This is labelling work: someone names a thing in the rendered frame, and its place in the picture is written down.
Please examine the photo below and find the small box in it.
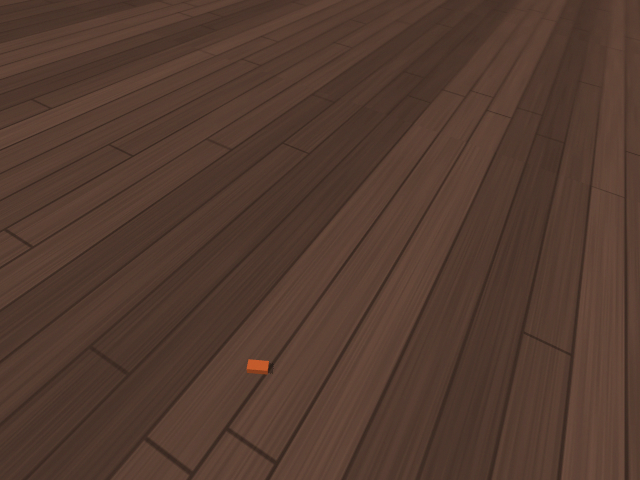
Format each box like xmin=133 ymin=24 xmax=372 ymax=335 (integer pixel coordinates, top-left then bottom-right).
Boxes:
xmin=247 ymin=359 xmax=269 ymax=375

